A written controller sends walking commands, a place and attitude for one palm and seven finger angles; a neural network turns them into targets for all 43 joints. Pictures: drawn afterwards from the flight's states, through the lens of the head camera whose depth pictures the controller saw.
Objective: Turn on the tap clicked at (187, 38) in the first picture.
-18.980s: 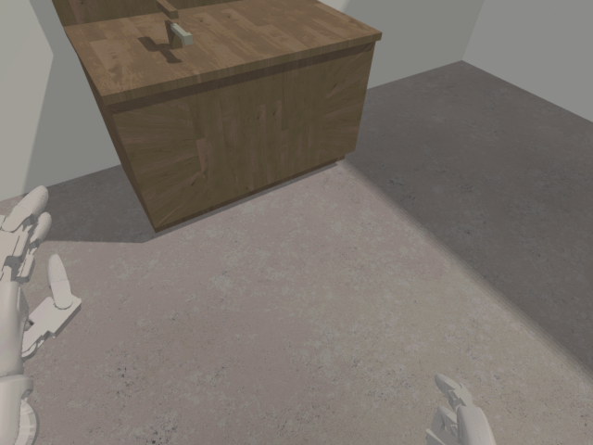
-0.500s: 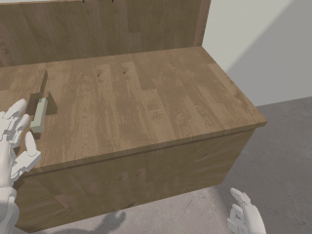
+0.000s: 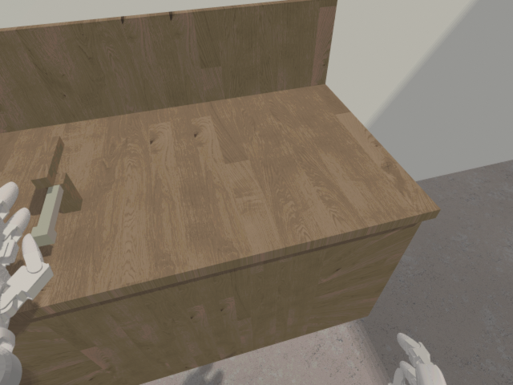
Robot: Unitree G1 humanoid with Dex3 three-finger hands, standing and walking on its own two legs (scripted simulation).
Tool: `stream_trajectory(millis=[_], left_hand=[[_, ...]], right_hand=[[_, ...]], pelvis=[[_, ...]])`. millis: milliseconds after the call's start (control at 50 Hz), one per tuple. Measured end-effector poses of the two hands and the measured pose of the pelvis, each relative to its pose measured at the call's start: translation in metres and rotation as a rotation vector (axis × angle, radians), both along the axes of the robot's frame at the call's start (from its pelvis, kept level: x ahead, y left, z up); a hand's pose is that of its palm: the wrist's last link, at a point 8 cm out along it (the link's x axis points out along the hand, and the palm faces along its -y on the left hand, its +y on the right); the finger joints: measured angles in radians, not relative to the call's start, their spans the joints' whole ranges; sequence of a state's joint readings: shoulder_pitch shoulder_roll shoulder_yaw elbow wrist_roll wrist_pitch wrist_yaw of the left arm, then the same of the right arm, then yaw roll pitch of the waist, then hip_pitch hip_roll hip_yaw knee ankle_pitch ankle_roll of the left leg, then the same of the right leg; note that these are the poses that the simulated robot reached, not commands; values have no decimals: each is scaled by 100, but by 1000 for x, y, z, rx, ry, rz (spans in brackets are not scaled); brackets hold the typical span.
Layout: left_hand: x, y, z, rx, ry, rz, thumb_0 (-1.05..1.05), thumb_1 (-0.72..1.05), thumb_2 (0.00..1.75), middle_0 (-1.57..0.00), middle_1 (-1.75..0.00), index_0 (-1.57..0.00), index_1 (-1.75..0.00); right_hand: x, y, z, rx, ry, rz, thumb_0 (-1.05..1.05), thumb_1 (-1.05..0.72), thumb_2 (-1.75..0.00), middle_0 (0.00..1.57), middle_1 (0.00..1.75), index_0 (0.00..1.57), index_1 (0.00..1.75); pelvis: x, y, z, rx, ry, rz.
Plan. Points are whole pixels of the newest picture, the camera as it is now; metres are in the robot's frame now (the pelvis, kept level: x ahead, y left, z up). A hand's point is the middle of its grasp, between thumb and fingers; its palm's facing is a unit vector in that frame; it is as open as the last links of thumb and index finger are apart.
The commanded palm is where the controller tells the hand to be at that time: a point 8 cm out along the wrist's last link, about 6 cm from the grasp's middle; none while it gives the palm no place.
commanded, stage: turn the palm inward beside the body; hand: left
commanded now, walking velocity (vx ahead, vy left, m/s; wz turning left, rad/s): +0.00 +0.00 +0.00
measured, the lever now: (43, 235) +0.32 +0.44 +0.03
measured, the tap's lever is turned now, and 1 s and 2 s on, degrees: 0 0 0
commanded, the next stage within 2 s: reach beside the lever's end, fingers flat in 1.32 s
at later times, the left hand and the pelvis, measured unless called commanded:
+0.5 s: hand (49, 289) +0.18 +0.27 +0.14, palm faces +0.51 -0.85 -0.14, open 7.5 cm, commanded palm +0.13 +0.31 +0.15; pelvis +0.00 +0.03 +0.00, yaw +1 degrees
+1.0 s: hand (71, 306) +0.16 +0.23 +0.14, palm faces +0.53 -0.84 -0.11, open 7.5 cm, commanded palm +0.11 +0.27 +0.15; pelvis -0.01 +0.00 +0.00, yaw +2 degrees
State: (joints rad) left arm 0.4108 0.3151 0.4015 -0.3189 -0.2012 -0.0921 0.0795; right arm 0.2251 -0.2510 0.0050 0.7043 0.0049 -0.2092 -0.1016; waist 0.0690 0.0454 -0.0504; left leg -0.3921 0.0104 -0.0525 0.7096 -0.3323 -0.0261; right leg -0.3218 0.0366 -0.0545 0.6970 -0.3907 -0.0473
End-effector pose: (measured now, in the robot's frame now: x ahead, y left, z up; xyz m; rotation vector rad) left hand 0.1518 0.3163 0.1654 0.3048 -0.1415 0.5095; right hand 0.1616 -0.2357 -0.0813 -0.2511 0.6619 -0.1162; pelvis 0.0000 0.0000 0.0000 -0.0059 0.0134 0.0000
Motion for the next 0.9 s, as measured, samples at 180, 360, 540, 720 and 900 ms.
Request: stream_trajectory(millis=[180,360,540,720,900], left_hand=[[10,-9,-7,-44,7,-61,2,89,90,-21,-30,-20,-30],[-3,-1,-9,-102,24,-7,2,89,90,-21,-30,-21,-30],[-21,-13,-20,-148,28,7,2,89,90,-20,-30,-20,-30],[-35,-25,-22,-173,47,20,2,89,90,-21,-30,-20,-30],[-41,-40,-21,-183,26,48,2,89,90,-20,-30,-20,-30]], right_hand=[[36,30,15,-5,-83,79,1,-91,-90,20,30,20,30],[53,64,26,56,-139,115,1,-91,-90,20,30,20,30],[38,72,27,43,-133,162,1,-90,-90,20,30,20,30],[18,58,21,50,-119,129,1,-90,-90,20,30,20,30],[13,38,15,40,-126,124,1,-90,-90,20,30,20,30]], pelvis=[[13,18,2,-2,30,13],[10,26,4,-8,19,13],[-8,24,3,-11,-7,26],[-16,16,1,-10,-24,25],[-17,5,-1,-10,-27,37]])
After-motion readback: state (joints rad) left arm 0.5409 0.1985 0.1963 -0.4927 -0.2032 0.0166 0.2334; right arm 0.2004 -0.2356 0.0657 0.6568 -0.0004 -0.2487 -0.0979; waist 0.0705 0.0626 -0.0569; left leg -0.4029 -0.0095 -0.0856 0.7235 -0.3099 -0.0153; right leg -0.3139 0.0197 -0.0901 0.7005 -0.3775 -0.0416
